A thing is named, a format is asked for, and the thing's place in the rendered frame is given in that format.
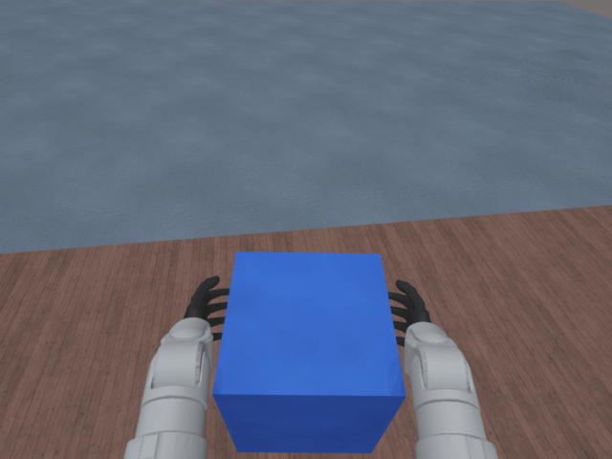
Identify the robot right hand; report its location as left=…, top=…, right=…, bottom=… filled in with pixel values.
left=388, top=280, right=431, bottom=347

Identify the carton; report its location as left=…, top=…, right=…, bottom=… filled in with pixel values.
left=212, top=251, right=406, bottom=453

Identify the left robot forearm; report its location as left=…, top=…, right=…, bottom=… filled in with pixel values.
left=123, top=317, right=213, bottom=459

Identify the right robot forearm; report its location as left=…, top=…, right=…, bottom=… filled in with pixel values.
left=404, top=322, right=498, bottom=459

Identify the robot left hand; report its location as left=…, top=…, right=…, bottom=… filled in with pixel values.
left=183, top=275, right=230, bottom=341

